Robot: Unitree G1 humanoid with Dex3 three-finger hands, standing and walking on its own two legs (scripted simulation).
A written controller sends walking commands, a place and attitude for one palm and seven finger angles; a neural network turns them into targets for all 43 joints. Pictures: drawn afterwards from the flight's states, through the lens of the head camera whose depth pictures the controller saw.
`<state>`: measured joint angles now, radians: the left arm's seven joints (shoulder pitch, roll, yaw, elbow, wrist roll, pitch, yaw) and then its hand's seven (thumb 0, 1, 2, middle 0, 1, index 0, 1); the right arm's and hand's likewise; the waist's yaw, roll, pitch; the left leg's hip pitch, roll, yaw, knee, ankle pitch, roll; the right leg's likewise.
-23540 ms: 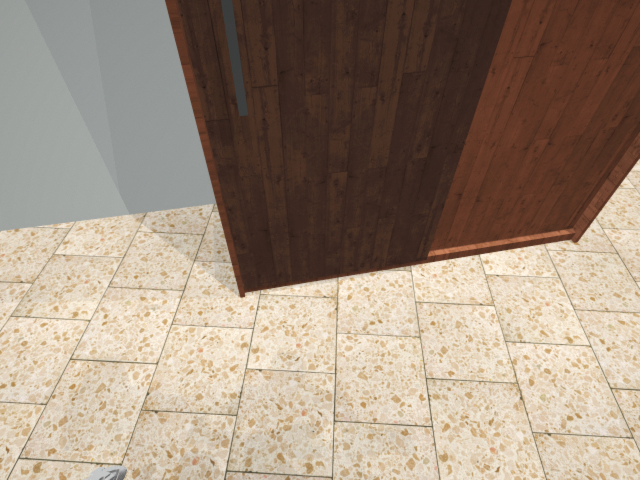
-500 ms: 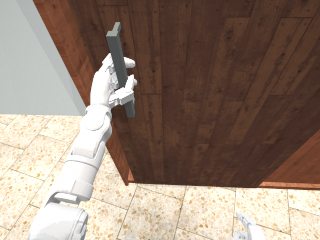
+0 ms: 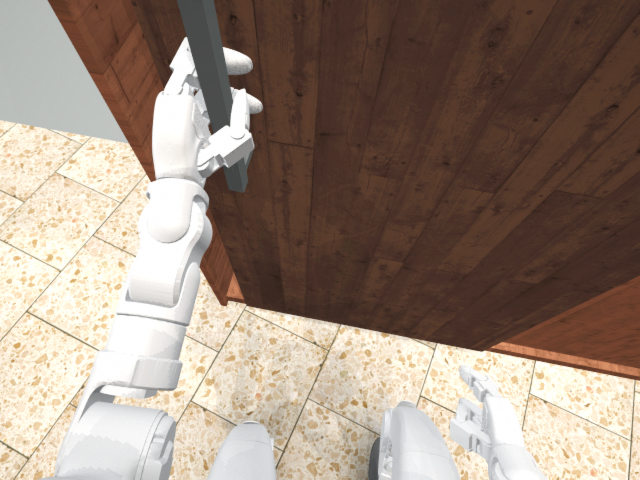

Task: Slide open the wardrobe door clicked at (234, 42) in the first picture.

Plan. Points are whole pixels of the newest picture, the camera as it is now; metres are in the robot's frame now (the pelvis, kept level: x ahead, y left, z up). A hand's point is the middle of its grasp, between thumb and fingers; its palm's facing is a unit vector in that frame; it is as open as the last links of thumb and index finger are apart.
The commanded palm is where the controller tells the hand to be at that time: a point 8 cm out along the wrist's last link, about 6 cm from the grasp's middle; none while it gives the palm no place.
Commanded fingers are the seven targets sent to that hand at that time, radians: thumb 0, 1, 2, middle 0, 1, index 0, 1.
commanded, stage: step sideways, sliding the door along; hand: left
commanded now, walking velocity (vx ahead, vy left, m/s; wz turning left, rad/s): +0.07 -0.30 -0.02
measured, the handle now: (228, 99) +0.46 +0.18 +0.15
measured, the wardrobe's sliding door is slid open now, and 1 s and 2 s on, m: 0.07 0.30 0.63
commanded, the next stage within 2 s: none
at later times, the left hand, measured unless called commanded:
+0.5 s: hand (320, 141) +0.42 +0.08 +0.15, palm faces +0.41 -0.91 -0.03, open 6.2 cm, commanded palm +0.38 +0.05 +0.15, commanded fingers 0.00 0.90 0.90 -0.45 -1.40 -0.45 -1.40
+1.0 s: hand (488, 173) +0.41 -0.09 +0.15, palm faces +0.42 -0.90 -0.04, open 6.5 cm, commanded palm +0.37 -0.12 +0.15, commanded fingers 0.00 0.90 0.90 -0.45 -1.40 -0.45 -1.40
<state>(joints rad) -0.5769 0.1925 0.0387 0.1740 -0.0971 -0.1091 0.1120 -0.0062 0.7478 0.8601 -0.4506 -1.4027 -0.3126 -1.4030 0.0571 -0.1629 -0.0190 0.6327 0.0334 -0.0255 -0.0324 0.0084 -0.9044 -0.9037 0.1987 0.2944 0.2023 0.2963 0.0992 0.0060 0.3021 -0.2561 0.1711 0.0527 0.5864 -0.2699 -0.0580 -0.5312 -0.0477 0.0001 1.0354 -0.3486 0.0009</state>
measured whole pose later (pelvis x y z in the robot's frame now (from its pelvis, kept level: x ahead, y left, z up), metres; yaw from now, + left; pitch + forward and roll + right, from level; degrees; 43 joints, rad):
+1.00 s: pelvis +0.09 -0.32 -0.02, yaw +4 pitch -5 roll -2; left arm -0.24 0.17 0.12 -0.18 -0.09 -0.09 0.18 0.00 0.77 0.83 -0.45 -1.40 -0.11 -1.34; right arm 0.11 -0.17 -0.02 0.52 0.04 -0.14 0.03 0.01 -0.90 -0.90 0.20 0.29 0.20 0.30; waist 0.16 0.06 0.30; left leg -0.18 0.31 0.04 0.61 -0.32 -0.15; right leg -0.26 -0.02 -0.07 0.63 -0.26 0.02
